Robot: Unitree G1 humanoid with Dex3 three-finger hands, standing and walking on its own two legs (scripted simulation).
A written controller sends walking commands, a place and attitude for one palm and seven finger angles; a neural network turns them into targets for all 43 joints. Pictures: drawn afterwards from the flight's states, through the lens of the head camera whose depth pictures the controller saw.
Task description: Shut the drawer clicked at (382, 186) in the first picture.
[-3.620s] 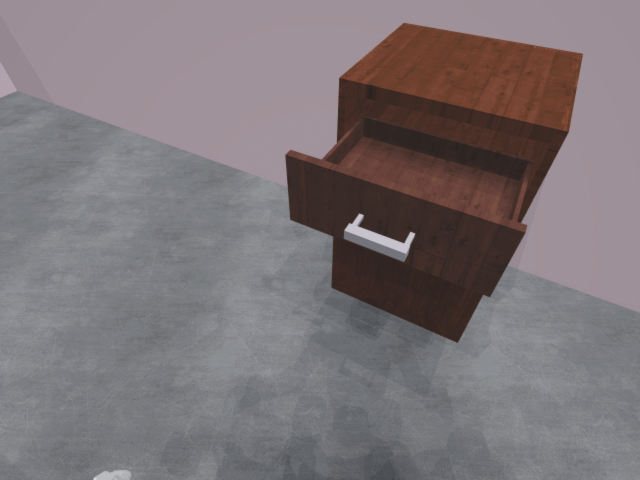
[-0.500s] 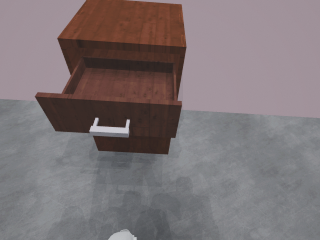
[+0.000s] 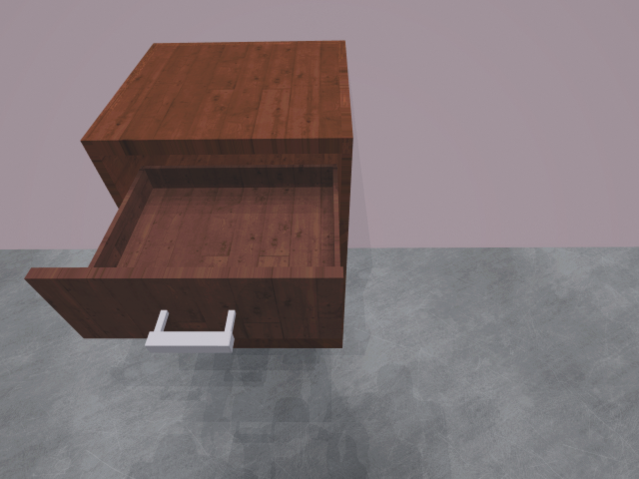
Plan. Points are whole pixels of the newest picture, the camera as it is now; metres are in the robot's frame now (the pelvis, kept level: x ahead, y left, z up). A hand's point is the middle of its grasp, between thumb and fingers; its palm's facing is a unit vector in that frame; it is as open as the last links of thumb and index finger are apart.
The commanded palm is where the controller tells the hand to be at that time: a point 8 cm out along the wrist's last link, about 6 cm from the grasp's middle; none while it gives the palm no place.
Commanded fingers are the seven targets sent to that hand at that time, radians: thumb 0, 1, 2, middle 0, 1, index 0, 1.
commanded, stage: come to a stop and stand still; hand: left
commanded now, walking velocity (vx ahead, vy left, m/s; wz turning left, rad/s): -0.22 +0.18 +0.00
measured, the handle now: (194, 329) +0.34 +0.21 -0.05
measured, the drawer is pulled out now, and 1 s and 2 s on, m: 0.29 0.29 0.29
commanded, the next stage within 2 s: look again from close up in 1.46 s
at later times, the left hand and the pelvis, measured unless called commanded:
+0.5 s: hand out of the picture -0.01 +0.25 -0.18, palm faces +0.10 -0.98 -0.17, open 7.3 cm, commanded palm none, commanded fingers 0.00 0.90 0.90 -0.20 -0.30 -0.20 -0.30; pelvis -0.03 +0.06 +0.01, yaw +1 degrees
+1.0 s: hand out of the picture -0.05 +0.17 -0.17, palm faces +0.03 -0.98 -0.19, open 7.3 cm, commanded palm none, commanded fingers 0.00 0.90 0.90 -0.20 -0.30 -0.20 -0.30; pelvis -0.04 +0.00 +0.01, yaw +1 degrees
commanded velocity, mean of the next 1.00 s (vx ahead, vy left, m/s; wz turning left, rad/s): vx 0.00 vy -0.04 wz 0.00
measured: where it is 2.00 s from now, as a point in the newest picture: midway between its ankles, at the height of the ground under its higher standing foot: outside the picture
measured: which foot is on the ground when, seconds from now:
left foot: down 0.00-0.00, up 0.02-0.32, down 0.34-1.00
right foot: down 0.00-0.34, up 0.36-0.80, down 0.82-1.00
